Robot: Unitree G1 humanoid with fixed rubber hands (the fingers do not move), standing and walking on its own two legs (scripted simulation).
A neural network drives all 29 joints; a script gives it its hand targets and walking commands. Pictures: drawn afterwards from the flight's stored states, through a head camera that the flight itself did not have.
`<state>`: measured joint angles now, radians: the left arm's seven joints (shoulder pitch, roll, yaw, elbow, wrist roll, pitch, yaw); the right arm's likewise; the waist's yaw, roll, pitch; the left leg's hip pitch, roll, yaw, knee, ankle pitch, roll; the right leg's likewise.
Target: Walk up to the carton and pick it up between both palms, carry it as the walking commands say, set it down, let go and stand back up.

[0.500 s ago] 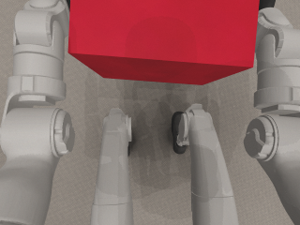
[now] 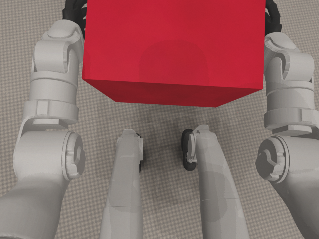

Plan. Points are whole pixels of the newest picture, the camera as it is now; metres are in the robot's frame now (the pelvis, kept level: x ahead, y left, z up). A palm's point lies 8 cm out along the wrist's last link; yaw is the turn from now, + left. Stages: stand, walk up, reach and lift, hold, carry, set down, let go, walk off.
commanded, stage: reach and lift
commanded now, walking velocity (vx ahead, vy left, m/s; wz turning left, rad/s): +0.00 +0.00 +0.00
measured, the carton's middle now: (170, 52) +0.49 -0.03 -0.09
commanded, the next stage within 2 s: none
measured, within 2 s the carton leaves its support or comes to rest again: neither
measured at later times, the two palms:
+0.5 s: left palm (54, 19) +0.50 +0.16 +0.04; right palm (289, 31) +0.47 -0.21 +0.03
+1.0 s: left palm (17, 5) +0.47 +0.17 +0.12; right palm out of the picture +0.45 -0.21 +0.10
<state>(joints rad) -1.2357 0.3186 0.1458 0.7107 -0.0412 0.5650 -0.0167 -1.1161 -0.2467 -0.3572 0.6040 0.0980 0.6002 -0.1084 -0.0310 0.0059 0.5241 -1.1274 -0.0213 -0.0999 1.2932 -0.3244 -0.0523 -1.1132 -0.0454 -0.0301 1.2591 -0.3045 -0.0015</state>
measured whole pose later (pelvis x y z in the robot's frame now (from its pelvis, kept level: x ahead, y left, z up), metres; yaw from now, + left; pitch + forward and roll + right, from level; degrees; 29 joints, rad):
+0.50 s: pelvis +0.00 +0.00 +0.06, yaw +1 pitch +4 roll -1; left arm -1.12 0.28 0.15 0.71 0.01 0.54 -0.04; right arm -1.03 -0.21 -0.36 0.60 0.07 0.60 -0.10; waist -0.03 0.01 0.52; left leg -0.84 -0.02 -0.10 0.99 -0.22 -0.05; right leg -0.83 -0.05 -0.03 0.97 -0.21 0.00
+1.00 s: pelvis +0.01 -0.01 +0.10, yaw +1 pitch -3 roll +0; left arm -1.00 0.26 0.15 0.67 0.03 0.55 -0.06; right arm -0.93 -0.16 -0.36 0.57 0.04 0.61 -0.10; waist -0.03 0.01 0.50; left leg -0.55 -0.02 -0.10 0.73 -0.13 -0.05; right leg -0.54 -0.05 -0.03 0.72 -0.13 0.00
